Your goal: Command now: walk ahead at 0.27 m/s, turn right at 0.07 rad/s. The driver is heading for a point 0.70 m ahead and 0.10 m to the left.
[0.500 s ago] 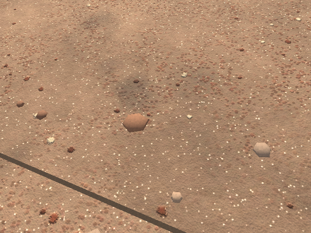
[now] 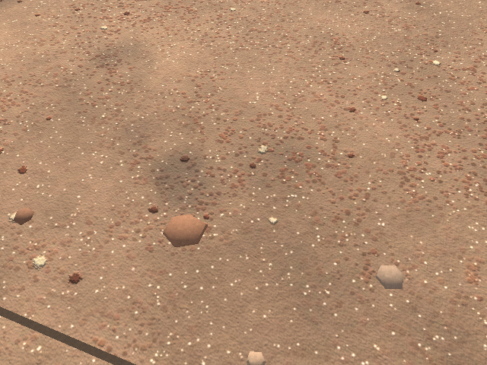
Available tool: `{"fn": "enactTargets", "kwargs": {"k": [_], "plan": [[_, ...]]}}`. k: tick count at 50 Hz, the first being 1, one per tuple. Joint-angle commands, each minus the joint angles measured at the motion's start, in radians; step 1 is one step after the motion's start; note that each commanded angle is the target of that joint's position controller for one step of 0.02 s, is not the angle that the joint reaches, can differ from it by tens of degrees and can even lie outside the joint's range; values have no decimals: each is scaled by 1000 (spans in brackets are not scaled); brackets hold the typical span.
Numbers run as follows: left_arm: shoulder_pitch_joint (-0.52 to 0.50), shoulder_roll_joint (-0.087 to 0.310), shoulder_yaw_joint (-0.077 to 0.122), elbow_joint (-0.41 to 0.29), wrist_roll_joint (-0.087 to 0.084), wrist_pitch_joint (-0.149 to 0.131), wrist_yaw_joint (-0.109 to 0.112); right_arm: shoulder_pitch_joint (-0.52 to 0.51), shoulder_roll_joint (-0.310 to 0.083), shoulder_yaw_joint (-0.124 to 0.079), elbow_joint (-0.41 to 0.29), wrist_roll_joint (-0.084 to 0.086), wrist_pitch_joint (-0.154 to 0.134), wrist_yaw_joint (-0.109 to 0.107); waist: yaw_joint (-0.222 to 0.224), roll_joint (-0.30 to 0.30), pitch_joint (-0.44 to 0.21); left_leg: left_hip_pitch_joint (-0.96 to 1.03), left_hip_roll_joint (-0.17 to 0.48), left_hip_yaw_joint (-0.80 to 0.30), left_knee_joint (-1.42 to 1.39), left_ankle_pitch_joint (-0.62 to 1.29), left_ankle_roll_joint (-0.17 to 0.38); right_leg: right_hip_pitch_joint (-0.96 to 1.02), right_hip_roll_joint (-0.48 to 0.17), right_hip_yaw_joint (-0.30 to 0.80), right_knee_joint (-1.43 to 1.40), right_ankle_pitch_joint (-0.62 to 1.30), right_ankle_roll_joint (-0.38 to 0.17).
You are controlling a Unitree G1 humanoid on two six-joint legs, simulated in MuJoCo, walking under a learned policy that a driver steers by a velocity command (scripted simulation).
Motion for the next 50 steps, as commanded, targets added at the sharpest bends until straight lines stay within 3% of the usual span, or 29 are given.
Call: {"fn": "enactTargets", "kwargs": {"k": [1, 2, 3, 4, 5, 6, 8, 10, 13, 15, 18, 19, 20, 21, 22, 23, 24, 28, 36, 48, 50], "plan": [[-31, 125, 19, -48, 4, -1, 6, 142, -161, -45, -5, -22, -19, -8, -136, -91, -89, 328, 23, -32, -62, 154, 67, -126, -143, 60, 232, 592, -76], [-25, 71, -1, -76, 35, -4, 10, 263, -241, -58, 10, -38, -14, -13, -161, 89, -219, 576, 223, -245, -18, 394, 140, -307, -49, -3, 514, 262, -14], [78, 18, -14, -68, 24, -15, 15, 302, -270, -62, 43, -27, 1, -5, -123, 324, -291, 717, 396, -520, -80, 474, 289, -540, 79, -26, 775, -328, 40], [59, 125, 11, -48, 7, -18, 17, 269, -182, -39, 30, -1, 4, 1, -142, 171, -219, 622, 369, -497, -116, 346, 284, -592, 25, 50, 901, -337, 46], [9, 147, 20, -55, -10, -14, 16, 187, -145, -24, 13, -6, 5, 4, -123, 130, -126, 520, 326, -379, -125, 342, 247, -623, -14, 33, 927, -271, 40], [-10, 132, 20, -52, -7, -4, 20, 111, -115, -11, -4, -16, 7, 7, -91, 82, -83, 425, 273, -293, -139, 360, 216, -602, -60, -6, 896, -207, 45], [-26, 94, 21, -57, 11, 16, 27, 48, -64, 9, -5, -30, 12, 4, -55, 89, -43, 268, 216, -190, -173, 423, 198, -486, -107, -17, 782, -110, 62], [-20, 46, 11, -60, 13, 25, 29, 39, -61, 16, 15, -43, 12, -1, -36, 117, -55, 210, 179, -123, -178, 516, 212, -394, -104, -39, 655, -62, 80], [-74, 38, 2, -76, 15, 33, 32, 29, -109, 11, 29, -37, 24, -13, -44, 109, -84, 203, 172, -96, -167, 553, 215, -311, -96, -63, 466, 10, 87], [-97, 56, 4, -78, 11, 44, 31, 44, -122, 11, 40, -31, 38, -17, -55, 94, -89, 207, 183, -112, -174, 470, 212, -270, -91, -70, 400, 66, 83], [-118, 54, 5, -72, 17, 53, 28, 32, -99, 24, 49, -18, 55, -16, -40, 72, -40, 165, 157, -119, -160, 228, 177, -179, -82, -84, 234, 165, 58], [-131, 61, 5, -74, 28, 51, 28, 58, -81, 30, 61, -13, 57, -14, -36, 49, -21, 149, 127, -117, -151, 121, 137, -135, -89, -68, 139, 269, 43], [-143, 96, 11, -80, 34, 49, 32, 94, -60, 38, 70, -23, 54, -12, -54, 1, -21, 127, 91, -107, -130, 14, 93, -78, -138, -14, 120, 426, 27], [-162, 152, 21, -82, 24, 49, 35, 161, -63, 34, 79, -35, 51, -6, -115, -83, -28, 98, 23, -68, -116, -72, 58, -40, -168, 5, 173, 521, -1], [-178, 131, 21, -67, 14, 50, 29, 176, -54, 37, 86, -32, 55, -9, -118, -122, -35, 133, -6, -35, -123, -84, 41, -78, -144, -13, 196, 429, -18], [-185, 91, 15, -64, 15, 47, 22, 135, -68, 36, 85, -27, 62, -13, -88, -89, -16, 152, -12, -23, -103, -69, 31, -108, -121, -24, 188, 394, -8], [-192, 75, 11, -58, 22, 43, 19, 117, -66, 37, 82, -23, 68, -18, -85, -75, -16, 160, -10, -21, -88, -27, 30, -114, -117, -26, 182, 415, 3], [-198, 79, 9, -27, 18, 25, 17, 124, -79, 34, 93, -23, 89, -29, -89, -63, -42, 217, 4, -27, -55, 119, 36, -107, -106, -39, 199, 503, 6], [-234, 82, 5, 16, 15, 32, 21, 125, -82, 32, 118, -20, 102, -33, -89, -14, -38, 243, 10, -27, -47, 139, 28, -112, -94, -52, 199, 474, 2], [-245, 71, -4, 80, 17, 44, 26, 154, -79, 39, 144, -24, 99, -41, -85, -9, 8, 211, 13, -32, -79, 20, 24, -131, -77, -67, 166, 346, 16], [-230, 57, -6, 97, 13, 48, 27, 184, -85, 35, 158, -17, 101, -44, -89, 15, 9, 201, 9, -44, -110, -246, 46, -154, -33, -114, 201, 96, 17]]}}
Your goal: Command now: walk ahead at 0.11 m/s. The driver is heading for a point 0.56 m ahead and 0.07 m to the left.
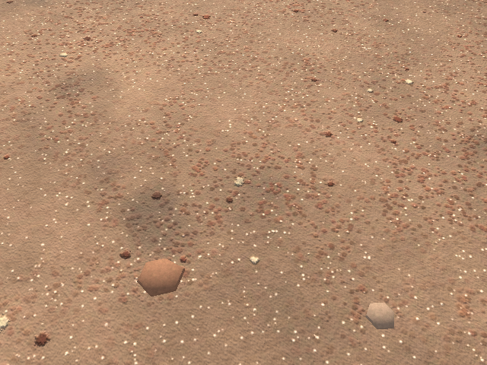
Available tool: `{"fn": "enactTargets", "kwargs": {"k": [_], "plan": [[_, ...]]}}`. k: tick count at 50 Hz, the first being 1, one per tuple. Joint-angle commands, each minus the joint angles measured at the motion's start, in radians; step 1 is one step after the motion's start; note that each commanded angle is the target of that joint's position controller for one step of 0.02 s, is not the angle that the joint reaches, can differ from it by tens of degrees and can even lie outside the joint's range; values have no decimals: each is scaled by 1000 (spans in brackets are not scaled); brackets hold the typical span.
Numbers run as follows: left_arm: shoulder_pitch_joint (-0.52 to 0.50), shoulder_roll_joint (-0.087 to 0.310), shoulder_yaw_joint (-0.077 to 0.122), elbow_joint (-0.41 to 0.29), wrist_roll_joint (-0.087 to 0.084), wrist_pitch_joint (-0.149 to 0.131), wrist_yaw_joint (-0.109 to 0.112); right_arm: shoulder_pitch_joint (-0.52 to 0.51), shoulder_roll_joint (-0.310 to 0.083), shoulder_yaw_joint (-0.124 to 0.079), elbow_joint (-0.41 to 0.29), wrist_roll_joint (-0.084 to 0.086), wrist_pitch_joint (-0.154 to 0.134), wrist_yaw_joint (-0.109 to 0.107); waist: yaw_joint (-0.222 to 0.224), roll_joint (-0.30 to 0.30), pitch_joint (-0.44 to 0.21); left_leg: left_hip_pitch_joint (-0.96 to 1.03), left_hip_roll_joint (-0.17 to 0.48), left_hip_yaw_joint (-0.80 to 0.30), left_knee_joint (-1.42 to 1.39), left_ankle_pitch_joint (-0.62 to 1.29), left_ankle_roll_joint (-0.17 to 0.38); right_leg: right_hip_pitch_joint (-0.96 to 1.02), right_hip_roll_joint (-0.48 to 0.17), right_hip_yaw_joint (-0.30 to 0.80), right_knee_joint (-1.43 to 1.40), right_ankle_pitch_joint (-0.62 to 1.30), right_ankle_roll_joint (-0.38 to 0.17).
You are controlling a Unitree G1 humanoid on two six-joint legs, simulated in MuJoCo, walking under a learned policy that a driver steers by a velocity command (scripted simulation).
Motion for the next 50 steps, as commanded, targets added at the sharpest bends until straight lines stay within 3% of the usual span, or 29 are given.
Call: {"fn": "enactTargets", "kwargs": {"k": [1, 3, 4, 6, 9, 11, 12, 13, 14, 15, 16, 17, 18, 20, 23, 28, 32, 35, 36, 37, 38, 39, 40, 41, 42, 43, 45, 47, 50], "plan": [[1, 100, 18, -19, -7, -5, 4, 44, -149, -31, -19, 11, -3, -8, -8, 63, -6, -105, 70, -101, -150, -223, 66, 0, 46, -57, 42, -144, -33], [-56, 94, 16, -51, -11, -25, -2, 86, -204, -50, -24, 21, -13, -11, -37, 156, 91, -112, 232, -327, -284, -513, 162, -184, 54, -88, 206, -231, -39], [-83, 88, 13, -69, -18, -40, -8, 97, -223, -60, -25, 24, -26, -14, -45, 177, 138, -124, 315, -436, -329, -529, 211, -248, 13, -55, 294, -211, -51], [-97, 95, 18, -83, -31, -67, -23, 116, -197, -61, -30, 17, -56, -12, -47, 152, 166, -29, 376, -493, -336, -395, 247, -407, -51, 4, 415, -278, -70], [-87, 92, 19, -86, -37, -97, -44, 91, -177, -64, -53, 35, -68, -4, -26, 109, 117, 27, 304, -334, -288, -192, 186, -340, -75, -17, 226, -234, -81], [42, 76, 25, -27, -33, -100, -51, 51, -191, -68, -68, 38, -58, 3, 44, 100, 52, -142, 215, -191, -211, -90, 147, -3, 9, -124, 51, -8, -61], [146, 95, 38, 16, -30, -94, -48, 58, -185, -65, -73, 33, -56, 5, 79, 86, 8, -217, 177, -153, -138, -12, 131, 156, 55, -144, 42, 32, -50], [250, 128, 54, 39, -29, -91, -44, 42, -150, -53, -80, 28, -62, 7, 129, 18, -29, -285, 125, -78, 43, 102, 91, 279, 11, -59, 1, 12, -72], [369, 227, 73, 50, -23, -91, -34, 31, -65, -29, -117, 10, -70, 10, 150, -269, -88, -457, 19, 45, 430, -34, 7, 400, -237, 337, -165, -90, -178], [415, 232, 59, 64, -6, -108, -53, 16, -61, -33, -151, 31, -86, 5, 142, -324, -133, -587, -52, -56, 666, -268, -1, 417, -379, 714, -316, -235, -308], [304, 189, 40, 36, -10, -126, -57, 2, -104, -43, -157, 58, -100, 9, 90, -185, -33, -686, 27, -118, 780, -220, 26, 358, -387, 661, -311, -326, -302], [228, 139, 25, 8, -12, -135, -60, -7, -117, -46, -156, 64, -110, 17, 68, -129, 23, -707, 76, -115, 785, -110, 53, 301, -338, 529, -311, -309, -260], [175, 125, 15, -13, -8, -138, -65, -1, -116, -51, -144, 55, -114, 17, 44, -89, 48, -688, 110, -98, 743, -16, 61, 251, -295, 421, -323, -215, -228], [167, 91, -1, -21, 0, -133, -64, 3, -120, -64, -137, 35, -107, 23, 23, -91, 53, -603, 144, -81, 635, 87, 52, 189, -230, 254, -341, 8, -186], [244, 114, -1, -4, 4, -124, -46, -44, -80, -62, -154, 24, -91, 30, 31, -70, 46, -608, 137, -37, 523, 168, 11, 201, -204, 149, -356, 243, -201], [283, 137, 4, -13, 2, -112, -22, -242, -39, -44, -229, 26, -90, 40, 69, -68, 84, -556, 96, 12, 208, 347, -15, 151, -178, 51, -404, 271, -198], [329, 137, 14, 2, -10, -103, -17, -318, -43, -37, -265, 34, -96, 62, 72, -70, 111, -544, 81, 15, 95, 375, 24, 241, -221, 1, -395, 304, -193], [301, 160, 28, -11, -6, -92, -13, -279, -82, -52, -274, 35, -100, 80, 19, -88, 47, -445, 39, 37, 79, 296, 82, 340, -251, -56, -278, 607, -162], [290, 173, 34, -17, -1, -85, -10, -211, -109, -66, -261, 36, -97, 81, -21, -110, -13, -348, 1, 57, 97, 258, 103, 361, -251, -77, -180, 799, -150], [274, 171, 34, -27, 6, -74, -8, -67, -142, -90, -220, 36, -92, 79, -95, -115, -96, -180, -44, 84, 95, 244, 127, 340, -222, -115, 6, 929, -126], [277, 163, 28, -43, 13, -70, -4, 84, -184, -115, -178, 37, -83, 73, -156, -91, -177, 65, -27, 23, 101, 238, 158, 190, -189, -139, 240, 850, -92], [360, 76, 2, -76, 19, -86, -17, 219, -267, -137, -162, 21, -75, 63, -122, 117, -313, 434, 207, -430, 63, 50, 303, -208, -60, -146, 631, 436, -30], [348, 29, -20, -79, 4, -127, -34, 217, -244, -124, -161, 25, -71, 61, -99, 224, -399, 530, 351, -868, -176, -127, 393, -412, 86, 4, 886, -275, -13], [247, 101, -1, -119, -34, -161, -44, 152, -194, -107, -169, 23, -84, 62, -108, 182, -281, 451, 322, -796, -220, -145, 342, -532, 23, 105, 959, -248, -46], [166, 138, 4, -149, -48, -179, -42, 83, -159, -97, -191, 19, -95, 61, -88, 104, -180, 310, 288, -647, -225, -58, 306, -542, -25, 91, 927, -172, -68], [142, 144, 12, -150, -38, -184, -31, -4, -129, -86, -211, 9, -106, 65, -38, 7, -100, 131, 257, -515, -235, 151, 283, -489, -66, 78, 838, -108, -68], [179, 151, 29, -139, -10, -154, -14, -65, -85, -68, -228, -8, -111, 63, 29, 10, -77, -73, 211, -337, -237, 525, 260, -324, -113, 69, 743, -97, -50], [194, 108, 27, -147, 2, -126, -5, -36, -104, -67, -210, -9, -112, 56, 48, 24, -67, -170, 191, -236, -240, 743, 267, -266, -109, 43, 653, -90, -18], [120, 88, 22, -187, 14, -104, 5, 3, -138, -71, -190, -8, -105, 31, 41, 47, -71, -189, 149, -139, -233, 864, 244, -275, -89, 14, 442, 75, 15]]}}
